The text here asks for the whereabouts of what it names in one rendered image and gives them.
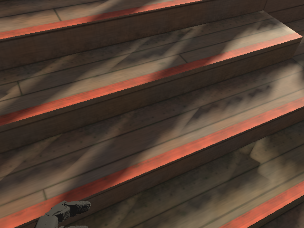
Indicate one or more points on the left robot hand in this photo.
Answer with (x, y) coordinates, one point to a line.
(62, 211)

